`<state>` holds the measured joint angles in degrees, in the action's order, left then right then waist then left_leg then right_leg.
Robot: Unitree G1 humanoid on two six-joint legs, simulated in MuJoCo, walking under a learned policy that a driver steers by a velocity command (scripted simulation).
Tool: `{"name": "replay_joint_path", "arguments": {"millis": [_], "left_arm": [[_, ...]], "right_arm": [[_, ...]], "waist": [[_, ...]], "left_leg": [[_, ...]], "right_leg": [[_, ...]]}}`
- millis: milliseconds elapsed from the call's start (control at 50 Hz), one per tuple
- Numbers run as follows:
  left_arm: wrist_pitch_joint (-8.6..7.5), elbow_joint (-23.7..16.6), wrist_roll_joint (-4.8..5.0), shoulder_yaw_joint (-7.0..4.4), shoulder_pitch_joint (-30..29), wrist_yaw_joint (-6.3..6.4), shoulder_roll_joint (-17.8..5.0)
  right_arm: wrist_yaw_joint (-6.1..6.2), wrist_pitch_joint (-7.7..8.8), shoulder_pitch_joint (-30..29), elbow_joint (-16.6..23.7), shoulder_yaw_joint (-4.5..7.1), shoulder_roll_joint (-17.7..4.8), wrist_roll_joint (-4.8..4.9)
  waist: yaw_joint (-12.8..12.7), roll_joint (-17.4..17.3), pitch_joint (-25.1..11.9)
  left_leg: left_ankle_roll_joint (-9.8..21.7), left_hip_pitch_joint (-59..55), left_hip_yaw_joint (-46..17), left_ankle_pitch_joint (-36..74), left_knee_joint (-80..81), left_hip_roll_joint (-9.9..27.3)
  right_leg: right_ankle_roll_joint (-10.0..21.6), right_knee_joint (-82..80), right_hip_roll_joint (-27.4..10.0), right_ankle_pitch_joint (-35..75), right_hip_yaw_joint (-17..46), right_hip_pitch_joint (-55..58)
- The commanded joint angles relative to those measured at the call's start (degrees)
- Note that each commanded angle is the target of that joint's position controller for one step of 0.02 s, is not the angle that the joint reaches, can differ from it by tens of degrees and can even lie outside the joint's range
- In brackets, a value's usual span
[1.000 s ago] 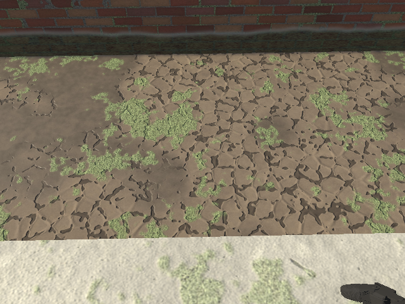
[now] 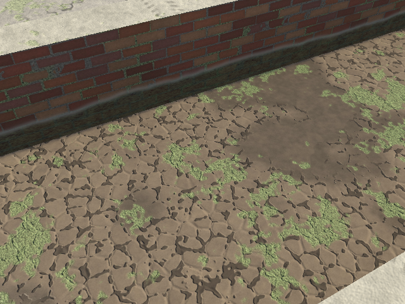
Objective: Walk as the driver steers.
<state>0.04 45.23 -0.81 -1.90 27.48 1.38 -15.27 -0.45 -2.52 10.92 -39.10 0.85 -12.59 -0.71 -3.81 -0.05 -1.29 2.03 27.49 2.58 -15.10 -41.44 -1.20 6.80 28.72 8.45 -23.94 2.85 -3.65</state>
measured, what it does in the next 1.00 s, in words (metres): walks ahead: left foot, then right foot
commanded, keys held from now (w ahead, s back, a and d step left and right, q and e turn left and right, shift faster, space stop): w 0.18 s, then no key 0.82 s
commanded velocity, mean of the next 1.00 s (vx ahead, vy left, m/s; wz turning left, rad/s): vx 0.21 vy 0.00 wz -0.02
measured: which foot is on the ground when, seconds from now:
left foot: up 0.00-0.00, down 0.02-1.00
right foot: down 0.00-0.02, up 0.04-0.46, down 0.48-1.00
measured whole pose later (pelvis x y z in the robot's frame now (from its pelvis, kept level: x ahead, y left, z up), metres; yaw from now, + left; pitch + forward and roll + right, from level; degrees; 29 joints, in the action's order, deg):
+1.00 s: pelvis +0.09 -0.08 +0.02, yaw +0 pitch +0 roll -1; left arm 2.1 53.6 0.5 1.4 9.7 2.1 -11.3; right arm -0.8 -2.8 16.5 -50.9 -0.4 -11.8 -0.3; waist 0.6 -0.8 -0.1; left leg -3.1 10.9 -1.3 -13.0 -23.9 3.6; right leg 2.7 19.5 4.0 -5.3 0.9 -14.1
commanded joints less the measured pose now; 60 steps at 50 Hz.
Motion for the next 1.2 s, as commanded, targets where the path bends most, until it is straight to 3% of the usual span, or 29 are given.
{"name": "replay_joint_path", "arguments": {"millis": [20, 40, 60, 80, 100, 120, 140, 160, 180, 200, 260, 320, 380, 440, 480, 500, 520, 540, 560, 580, 680, 700, 720, 780, 1060, 1100, 1120, 1140, 1200], "left_arm": [[-0.43, -5.07, 1.70, -1.86, -7.92, 0.81, -7.92], [-1.12, -6.86, 1.75, -0.34, -5.70, 0.25, -1.64], [-0.78, -6.04, 0.71, -1.64, -2.65, 0.50, -6.02], [-0.57, -6.31, 0.69, -2.11, -4.94, 1.09, -7.76], [-0.45, -6.63, 0.45, -2.05, -7.62, 1.17, -7.69], [0.06, -6.42, 0.44, -2.03, -8.22, 1.30, -6.83], [0.82, -7.01, 0.58, -1.71, -8.59, 1.48, -5.44], [1.57, -6.76, 0.13, -1.58, -8.07, 1.52, -4.34], [2.64, -6.22, -0.32, -1.71, -8.23, 1.74, -3.13], [3.26, -5.47, -0.35, -1.74, -7.37, 1.92, -2.72], [4.14, -3.72, 0.21, -1.85, -8.97, 1.93, -1.73], [4.74, -3.23, 0.10, -1.30, -13.17, 1.65, -0.47], [4.77, -3.10, 0.49, 0.11, -17.48, 1.25, 1.56], [4.40, -2.36, 1.12, 1.37, -17.42, 1.07, 2.42], [3.95, -0.94, -0.29, 1.93, -14.54, 1.12, 0.99], [3.39, -0.51, -1.41, 1.78, -11.31, 1.29, -1.77], [2.80, -0.21, 0.53, 0.72, -15.82, 1.60, -5.24], [2.24, -0.66, 1.22, 1.47, -17.61, 1.32, -2.43], [1.71, -0.25, 1.38, 2.02, -18.42, 1.21, -1.29], [1.48, 0.08, 1.06, 2.14, -18.89, 1.19, -0.91], [1.00, 2.10, 1.65, 2.36, -17.49, 1.32, 0.30], [1.05, 2.44, 1.65, 2.38, -17.41, 1.30, 0.32], [0.84, 3.29, 1.32, 2.46, -16.10, 1.14, -0.36], [0.86, 3.67, 1.11, 2.34, -16.87, 1.02, -0.89], [2.04, 6.84, 1.29, 1.72, -18.91, 0.85, -2.79], [2.13, 7.86, 1.04, 2.29, -18.55, 0.62, -1.67], [2.57, 7.61, 1.41, 1.60, -19.50, 0.76, -2.72], [2.87, 7.85, 1.53, 1.30, -19.34, 0.84, -3.66], [3.63, 7.21, 1.86, 0.93, -20.88, 0.83, -3.36]], "right_arm": [[0.93, 2.79, 20.89, -2.08, 2.52, -7.44, -0.66], [1.00, 3.09, 21.23, -0.83, 2.79, -11.69, -0.07], [0.34, 2.17, 19.45, -1.98, 3.63, -13.25, 1.03], [0.12, 2.46, 13.51, -0.66, 3.13, -10.83, 1.26], [-0.23, 3.09, 9.28, 0.45, 2.14, -7.87, 0.89], [-0.43, 3.90, 7.06, 0.94, 1.37, -6.22, 0.44], [-0.42, 4.57, 5.56, 1.44, 0.73, -5.24, 0.59], [-0.76, 5.27, 5.82, 1.33, 0.51, -5.04, 0.54], [-0.58, 6.19, 8.64, -0.46, 1.09, -6.45, 1.71], [-0.71, 6.75, 11.12, -1.52, 1.12, -7.06, 1.97], [-0.71, 7.01, 13.23, -3.03, 0.55, -6.08, 1.98], [-0.46, 6.53, 12.88, -3.43, -0.16, -4.58, 1.81], [-0.26, 5.62, 10.06, -3.06, -0.50, -3.78, 1.42], [-0.08, 3.58, 9.01, -3.27, -0.57, -3.62, 1.03], [0.30, 2.31, 9.25, -3.85, -0.24, -3.66, 0.68], [0.57, 2.18, 9.60, -4.16, -0.03, -3.19, 0.89], [0.09, 1.23, 13.92, -4.52, -0.85, 0.05, 2.21], [-0.05, 0.69, 12.26, -5.47, -0.65, -1.79, 1.58], [-0.21, 0.45, 10.49, -5.37, -0.33, -2.30, 1.46], [-0.29, 0.26, 10.67, -6.08, -0.23, -2.35, 1.53], [0.23, 0.32, 9.34, -7.61, -0.04, -2.83, 1.34], [0.36, 0.27, 8.95, -7.86, -0.06, -2.82, 1.33], [-0.19, -0.02, 7.55, -7.29, -0.36, -1.82, 0.35], [-0.62, -0.25, 7.54, -8.12, -0.35, -2.26, 0.50], [-0.24, 0.54, 6.57, -9.71, -0.37, -3.91, 0.33], [-0.20, 0.50, 7.64, -11.11, -0.98, -2.56, 0.16], [0.62, 0.70, 8.48, -11.81, -0.25, -4.79, 0.90], [0.92, 0.74, 8.62, -11.87, 0.03, -5.35, 0.75], [1.23, 0.65, 6.73, -10.87, -0.08, -4.20, 0.38]], "waist": [[13.70, -2.74, -5.13], [10.44, -11.41, -9.04], [8.75, -12.13, -7.63], [6.60, -9.01, -1.30], [5.03, -4.96, 1.01], [3.07, -3.28, 1.93], [2.02, -4.92, 2.83], [1.40, -5.11, 1.06], [0.95, -3.76, -0.72], [0.86, -3.07, -1.77], [1.01, -3.39, -0.93], [1.45, -4.13, -0.26], [2.35, -6.94, 0.00], [3.51, -10.33, -0.07], [2.94, -6.13, 1.59], [2.91, -2.51, 2.02], [7.25, 7.95, 2.94], [5.88, 7.68, 3.62], [5.95, 6.78, 3.82], [6.06, 6.05, 3.08], [4.75, 2.78, 0.77], [4.53, 2.48, 0.60], [4.57, 4.40, 1.20], [4.54, 2.97, 0.84], [3.96, 0.41, 0.63], [3.77, 0.57, -0.15], [3.24, -0.98, -0.02], [3.25, -0.54, -0.08], [3.05, 0.00, 3.56]], "left_leg": [[5.98, -27.67, -9.75, 4.12, 16.67, 5.07], [9.77, -38.17, -32.02, 10.11, 18.11, 21.12], [12.52, -32.83, -41.98, 12.68, 18.50, 21.36], [12.91, -26.24, -37.09, 12.27, 17.97, 21.29], [13.05, -20.29, -31.63, 14.22, 18.23, 19.53], [11.29, -15.84, -27.14, 14.28, 19.40, 17.43], [9.75, -10.70, -22.40, 22.85, 19.46, 15.57], [9.27, -9.04, -20.16, 26.10, 20.25, 14.58], [8.87, -10.77, -19.60, 33.94, 19.15, 15.20], [8.25, -11.44, -18.15, 37.84, 19.27, 14.88], [6.03, -11.82, -13.57, 41.13, 20.70, 13.38], [5.09, -11.63, -9.64, 38.18, 21.92, 11.58], [4.19, -8.46, -6.53, 31.24, 22.30, 8.97], [5.49, -6.72, -8.84, 10.49, 22.39, 9.01], [2.86, -2.91, -11.67, -8.47, 23.10, 7.88], [1.52, -0.60, -10.44, -11.34, 19.28, 5.86], [-0.14, -7.87, -6.15, -7.44, 19.27, 1.87], [-1.43, -14.26, -5.12, -4.89, 18.07, 2.84], [-1.84, -16.91, -5.27, -2.60, 17.56, 3.30], [-2.18, -18.48, -5.36, -1.28, 17.53, 3.83], [-3.27, -16.60, -5.97, 1.68, 20.07, 5.55], [-3.47, -16.50, -5.95, 1.87, 20.33, 5.66], [-3.56, -14.79, -4.98, 0.47, 19.67, 5.10], [-3.94, -14.46, -4.87, 1.09, 20.10, 5.30], [-3.10, -12.31, -5.27, 1.38, 20.85, 6.01], [-3.18, -13.88, -5.53, -2.66, 23.27, 5.83], [-2.75, -14.68, -5.59, -3.75, 22.64, 5.36], [-2.01, -14.49, -5.20, -7.91, 21.84, 4.78], [0.14, -11.49, -5.67, -16.40, 20.45, 3.84]], "right_leg": [[1.89, 24.23, -11.58, 44.61, 5.28, -12.76], [-1.58, 42.90, -1.67, 0.53, 0.28, -28.54], [-2.45, 47.73, 2.10, -3.86, 10.05, -36.30], [-3.57, 52.03, 1.08, -1.18, 12.53, -38.83], [-4.50, 53.90, 0.34, 1.41, 12.03, -38.46], [-5.19, 52.13, -1.10, 2.83, 11.14, -37.21], [-6.20, 49.28, -2.02, 4.04, 10.30, -34.50], [-7.03, 47.70, -2.28, 4.40, 9.66, -31.88], [-6.80, 48.64, -2.31, 6.14, 9.24, -31.79], [-6.87, 47.48, -2.66, 7.04, 9.17, -31.48], [-7.19, 41.88, -4.14, 10.16, 8.04, -31.32], [-7.37, 32.19, -6.94, 13.20, 5.33, -28.85], [-8.00, 16.00, -9.17, 12.37, -1.18, -19.23], [-7.98, 2.85, -8.35, 9.52, -3.47, -10.05], [-7.03, -7.10, -11.19, 14.40, 0.78, -2.56], [-5.89, -9.17, -17.17, 20.48, 7.55, 1.18], [-3.01, -10.57, -16.93, 10.25, 8.74, -12.21], [-3.10, -15.26, -16.13, 1.10, 10.44, -18.90], [-3.88, -17.10, -15.04, -1.14, 9.72, -20.49], [-4.20, -17.93, -14.27, -0.12, 9.27, -19.93], [-3.61, -16.67, -13.01, 9.89, 7.42, -11.01], [-3.45, -16.63, -13.02, 10.49, 7.35, -10.29], [-3.87, -17.12, -13.82, 8.30, 8.27, -9.55], [-3.31, -17.25, -14.12, 8.07, 8.75, -8.87], [-2.94, -13.45, -12.76, 13.47, 6.57, -6.94], [-3.87, -15.94, -12.55, 6.32, 6.72, -7.07], [-3.03, -15.07, -11.45, 5.94, 6.20, -7.49], [-2.55, -14.05, -10.89, 2.80, 5.72, -7.91], [-1.99, -10.26, -9.30, -5.87, 4.08, -12.86]]}}
Velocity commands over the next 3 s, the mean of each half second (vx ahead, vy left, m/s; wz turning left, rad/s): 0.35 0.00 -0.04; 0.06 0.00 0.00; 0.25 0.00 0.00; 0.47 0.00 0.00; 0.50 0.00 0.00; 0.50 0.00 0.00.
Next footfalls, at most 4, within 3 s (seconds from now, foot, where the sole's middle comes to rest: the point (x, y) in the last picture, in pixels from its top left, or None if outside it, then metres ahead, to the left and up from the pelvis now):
0.02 left None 0.13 0.07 -0.76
0.48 right None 0.19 -0.16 -0.76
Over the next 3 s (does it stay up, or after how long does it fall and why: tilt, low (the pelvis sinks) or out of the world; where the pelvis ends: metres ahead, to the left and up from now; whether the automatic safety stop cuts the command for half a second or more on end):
stays up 0.15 -0.06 0.00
